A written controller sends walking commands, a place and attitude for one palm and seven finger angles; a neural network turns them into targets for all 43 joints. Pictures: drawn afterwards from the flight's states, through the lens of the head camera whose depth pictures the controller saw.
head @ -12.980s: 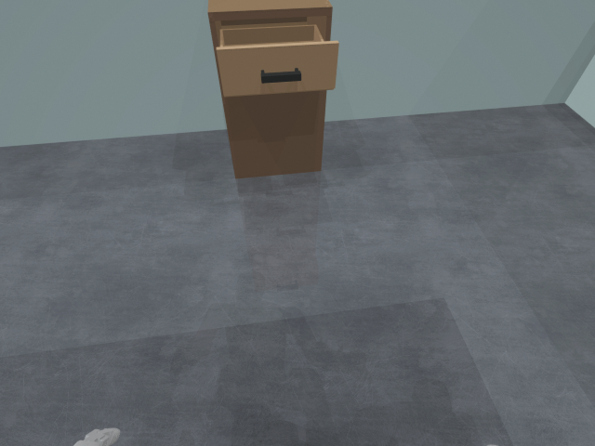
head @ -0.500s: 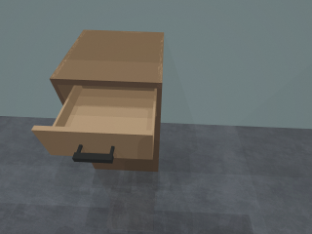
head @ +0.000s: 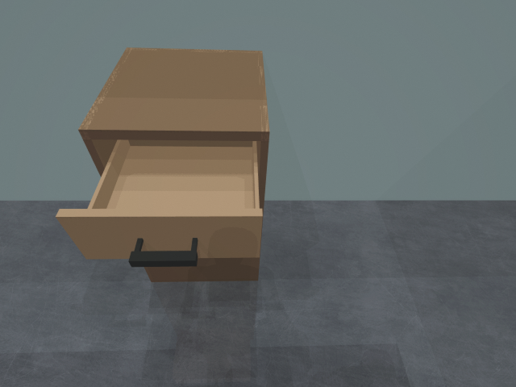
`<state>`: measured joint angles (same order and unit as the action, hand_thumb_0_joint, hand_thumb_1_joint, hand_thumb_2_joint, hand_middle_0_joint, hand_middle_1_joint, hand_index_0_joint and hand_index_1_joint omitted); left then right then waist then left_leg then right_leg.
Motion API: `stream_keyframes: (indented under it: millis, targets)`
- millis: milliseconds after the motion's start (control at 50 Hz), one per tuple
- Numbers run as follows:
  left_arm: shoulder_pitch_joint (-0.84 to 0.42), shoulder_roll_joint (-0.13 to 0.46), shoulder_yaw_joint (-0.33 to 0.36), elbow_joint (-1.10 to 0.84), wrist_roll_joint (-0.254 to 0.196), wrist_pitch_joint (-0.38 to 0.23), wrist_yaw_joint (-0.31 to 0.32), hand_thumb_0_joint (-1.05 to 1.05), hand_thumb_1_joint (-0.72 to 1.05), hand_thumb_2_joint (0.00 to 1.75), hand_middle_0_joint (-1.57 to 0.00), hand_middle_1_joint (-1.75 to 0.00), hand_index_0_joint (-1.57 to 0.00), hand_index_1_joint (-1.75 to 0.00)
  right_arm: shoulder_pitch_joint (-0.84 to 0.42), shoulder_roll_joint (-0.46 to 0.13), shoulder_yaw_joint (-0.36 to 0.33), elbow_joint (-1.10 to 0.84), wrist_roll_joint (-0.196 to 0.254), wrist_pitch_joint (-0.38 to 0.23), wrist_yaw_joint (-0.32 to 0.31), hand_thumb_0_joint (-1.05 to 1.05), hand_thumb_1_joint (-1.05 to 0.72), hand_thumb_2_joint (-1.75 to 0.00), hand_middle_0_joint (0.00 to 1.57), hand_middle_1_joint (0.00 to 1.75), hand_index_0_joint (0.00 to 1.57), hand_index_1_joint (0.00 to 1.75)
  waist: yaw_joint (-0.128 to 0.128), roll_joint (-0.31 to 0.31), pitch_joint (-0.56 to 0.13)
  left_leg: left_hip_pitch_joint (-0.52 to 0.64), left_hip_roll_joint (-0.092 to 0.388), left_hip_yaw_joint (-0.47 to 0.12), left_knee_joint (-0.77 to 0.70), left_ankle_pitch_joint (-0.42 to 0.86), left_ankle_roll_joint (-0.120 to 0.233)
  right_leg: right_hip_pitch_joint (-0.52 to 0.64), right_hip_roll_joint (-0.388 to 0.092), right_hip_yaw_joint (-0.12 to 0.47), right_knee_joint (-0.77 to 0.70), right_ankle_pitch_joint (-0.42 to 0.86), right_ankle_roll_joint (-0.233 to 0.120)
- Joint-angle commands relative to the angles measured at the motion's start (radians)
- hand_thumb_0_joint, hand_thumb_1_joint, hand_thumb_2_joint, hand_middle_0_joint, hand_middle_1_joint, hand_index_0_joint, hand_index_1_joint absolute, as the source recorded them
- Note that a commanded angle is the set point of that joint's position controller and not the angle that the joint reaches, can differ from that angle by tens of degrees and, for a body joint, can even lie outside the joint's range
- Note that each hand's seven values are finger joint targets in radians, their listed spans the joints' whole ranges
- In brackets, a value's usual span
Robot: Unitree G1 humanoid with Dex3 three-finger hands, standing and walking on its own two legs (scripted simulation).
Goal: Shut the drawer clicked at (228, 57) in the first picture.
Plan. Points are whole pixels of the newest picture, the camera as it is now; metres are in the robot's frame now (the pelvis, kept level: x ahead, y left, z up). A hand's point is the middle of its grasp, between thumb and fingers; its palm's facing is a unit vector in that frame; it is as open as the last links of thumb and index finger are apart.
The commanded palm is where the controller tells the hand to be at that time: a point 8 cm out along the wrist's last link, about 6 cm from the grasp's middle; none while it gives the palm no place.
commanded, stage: come to a stop and stand still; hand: left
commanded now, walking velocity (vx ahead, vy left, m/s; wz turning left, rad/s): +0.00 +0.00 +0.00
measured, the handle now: (165, 250) +0.39 +0.21 -0.10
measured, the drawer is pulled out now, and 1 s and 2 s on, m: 0.23 0.23 0.23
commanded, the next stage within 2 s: look again from close up in 0.38 s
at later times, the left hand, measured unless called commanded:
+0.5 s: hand out of the picture -0.02 +0.13 -0.17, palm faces +0.04 -0.99 -0.12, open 7.3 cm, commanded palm none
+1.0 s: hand out of the picture -0.02 +0.14 -0.17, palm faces +0.05 -0.99 -0.14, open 7.3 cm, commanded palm none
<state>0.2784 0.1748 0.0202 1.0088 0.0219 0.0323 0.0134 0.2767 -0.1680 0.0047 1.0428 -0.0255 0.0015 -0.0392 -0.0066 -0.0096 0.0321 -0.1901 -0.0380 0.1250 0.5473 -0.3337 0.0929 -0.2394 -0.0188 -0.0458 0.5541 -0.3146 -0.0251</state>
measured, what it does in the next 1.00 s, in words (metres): stands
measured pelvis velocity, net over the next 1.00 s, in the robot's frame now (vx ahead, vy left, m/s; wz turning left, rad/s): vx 0.00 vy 0.00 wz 0.01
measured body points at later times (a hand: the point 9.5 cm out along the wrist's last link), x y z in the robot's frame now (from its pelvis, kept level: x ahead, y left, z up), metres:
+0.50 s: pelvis +0.01 -0.01 +0.01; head +0.02 -0.01 +0.46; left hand -0.02 +0.18 -0.15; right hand -0.01 -0.22 -0.15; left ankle -0.02 +0.06 -0.73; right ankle +0.01 -0.12 -0.73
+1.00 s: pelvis +0.00 +0.00 +0.01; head +0.01 +0.00 +0.46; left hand -0.02 +0.20 -0.15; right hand -0.02 -0.21 -0.15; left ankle -0.02 +0.06 -0.73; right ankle +0.01 -0.12 -0.73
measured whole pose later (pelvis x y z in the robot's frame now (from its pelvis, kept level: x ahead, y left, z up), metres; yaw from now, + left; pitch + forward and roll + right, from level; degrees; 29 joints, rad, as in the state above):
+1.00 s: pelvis +0.00 +0.00 +0.01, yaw +1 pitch -2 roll +0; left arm 0.34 0.11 -0.02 1.11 0.01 -0.01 0.04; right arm 0.31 -0.11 0.03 1.15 0.00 -0.02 -0.03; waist 0.00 -0.01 0.03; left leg -0.10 -0.05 0.11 0.38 -0.25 0.08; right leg -0.17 -0.02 -0.05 0.41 -0.21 0.00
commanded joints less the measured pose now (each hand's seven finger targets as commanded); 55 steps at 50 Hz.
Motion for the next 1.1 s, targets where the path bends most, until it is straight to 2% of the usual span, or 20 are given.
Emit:
stream_keyframes:
  millis: [0,20,40,80,100,120,280,520,740,1020,1040,1060,1080]
  targets:
    - [0.068,0.061,-0.010,-0.014,-0.009,-0.033,0.017,0.00,0.90,0.90,-0.20,-0.30,-0.20,-0.30,0.030,-0.072,-0.008,-0.029,0.007,-0.023,0.008,0.00,-0.90,-0.90,0.20,0.30,0.20,0.30,0.009,0.028,0.061,-0.141,0.134,-0.194,-0.199,0.022,-0.031,0.084,-0.085,0.118,-0.140,0.119,-0.047]
    - [0.058,0.063,-0.010,-0.014,-0.008,-0.037,0.018,0.00,0.90,0.90,-0.20,-0.30,-0.20,-0.30,0.027,-0.081,-0.008,-0.021,0.007,-0.018,0.009,0.00,-0.90,-0.90,0.20,0.30,0.20,0.30,0.004,-0.031,0.085,-0.120,0.125,-0.177,-0.191,0.001,-0.038,0.044,-0.082,0.128,-0.144,0.087,-0.049]
    - [0.053,0.062,-0.012,-0.013,-0.008,-0.041,0.019,0.00,0.90,0.90,-0.20,-0.30,-0.20,-0.30,0.042,-0.080,-0.007,-0.012,0.009,-0.019,0.011,0.00,-0.90,-0.90,0.20,0.30,0.20,0.30,-0.001,-0.061,0.082,-0.092,0.122,-0.168,-0.188,0.013,-0.039,0.030,-0.086,0.128,-0.154,0.076,-0.046]
    - [0.056,0.054,-0.016,-0.007,-0.011,-0.044,0.023,0.00,0.90,0.90,-0.20,-0.30,-0.20,-0.30,0.065,-0.076,-0.002,0.010,0.011,-0.023,0.014,0.00,-0.90,-0.90,0.20,0.30,0.20,0.30,-0.003,-0.026,0.069,-0.057,0.130,-0.179,-0.215,0.046,-0.035,0.031,-0.076,0.112,-0.155,0.081,-0.034]
    - [0.060,0.052,-0.017,-0.003,-0.011,-0.045,0.024,0.00,0.90,0.90,-0.20,-0.30,-0.20,-0.30,0.071,-0.074,-0.001,0.020,0.012,-0.028,0.015,0.00,-0.90,-0.90,0.20,0.30,0.20,0.30,0.001,0.009,0.059,-0.050,0.139,-0.187,-0.229,0.091,-0.032,0.051,-0.068,0.092,-0.146,0.126,-0.029]
    - [0.073,0.049,-0.018,0.004,-0.011,-0.047,0.026,0.00,0.90,0.90,-0.20,-0.30,-0.20,-0.30,0.069,-0.075,0.002,0.028,0.013,-0.031,0.014,0.00,-0.90,-0.90,0.20,0.30,0.20,0.30,0.007,0.013,0.056,-0.044,0.142,-0.186,-0.229,0.120,-0.031,0.065,-0.070,0.087,-0.143,0.154,-0.024]
    - [0.112,0.033,-0.028,0.045,-0.014,-0.060,0.032,0.00,0.90,0.90,-0.20,-0.30,-0.20,-0.30,0.095,-0.054,0.010,0.079,0.020,-0.033,0.012,0.00,-0.90,-0.90,0.20,0.30,0.20,0.30,0.005,-0.025,0.047,0.009,0.136,-0.159,-0.222,0.191,-0.038,0.079,-0.091,0.097,-0.177,0.239,-0.021]
    - [0.147,0.004,-0.033,0.079,-0.012,-0.065,0.039,0.00,0.90,0.90,-0.20,-0.30,-0.20,-0.30,0.105,-0.036,0.011,0.104,0.023,-0.037,0.006,0.00,-0.90,-0.90,0.20,0.30,0.20,0.30,0.004,0.007,0.044,0.043,0.144,-0.153,-0.234,0.266,-0.041,0.082,-0.093,0.093,-0.191,0.278,-0.017]
    - [0.152,-0.002,-0.033,0.086,-0.012,-0.062,0.039,0.00,0.90,0.90,-0.20,-0.30,-0.20,-0.30,0.109,-0.038,0.013,0.100,0.021,-0.036,0.005,0.00,-0.90,-0.90,0.20,0.30,0.20,0.30,0.006,0.002,0.079,0.024,0.144,-0.160,-0.256,0.234,-0.043,0.064,-0.093,0.091,-0.204,0.233,-0.014]
    - [0.150,0.001,-0.029,0.082,-0.011,-0.055,0.037,0.00,0.90,0.90,-0.20,-0.30,-0.20,-0.30,0.126,-0.043,0.012,0.097,0.020,-0.037,0.006,0.00,-0.90,-0.90,0.20,0.30,0.20,0.30,0.011,0.006,0.073,0.013,0.152,-0.174,-0.285,0.198,-0.041,0.058,-0.088,0.080,-0.192,0.186,-0.007]
    - [0.153,0.068,-0.033,0.110,0.008,-0.078,0.068,0.00,0.90,0.90,-0.20,-0.30,-0.20,-0.30,0.019,-0.093,0.008,0.010,0.026,-0.049,0.015,0.00,-0.90,-0.90,0.20,0.30,0.20,0.30,0.032,-0.020,0.100,-0.076,0.173,-0.151,-0.086,0.447,-0.070,0.017,-0.125,0.088,-0.151,0.453,0.005]
    - [-0.545,0.246,0.053,-1.433,-0.191,-0.268,0.062,0.00,0.90,0.90,-0.22,-0.32,-0.22,-0.32,0.059,-0.281,-0.032,-0.357,0.057,-0.182,-0.022,0.00,-0.90,-0.90,0.20,0.30,0.20,0.30,-0.106,0.218,-0.425,0.242,0.081,-0.207,-0.162,0.494,-0.126,0.069,0.000,0.015,-0.063,0.303,0.012]
    - [-0.203,0.167,0.013,-1.212,-0.113,-0.205,0.112,0.00,0.90,0.90,-0.24,-0.34,-0.24,-0.34,-0.035,-0.190,0.003,-0.301,0.058,-0.280,-0.035,0.00,-0.90,-0.90,0.20,0.30,0.20,0.30,-0.016,0.294,-0.424,0.243,0.134,-0.199,-0.203,0.519,-0.149,-0.015,0.012,0.009,0.038,0.058,-0.013]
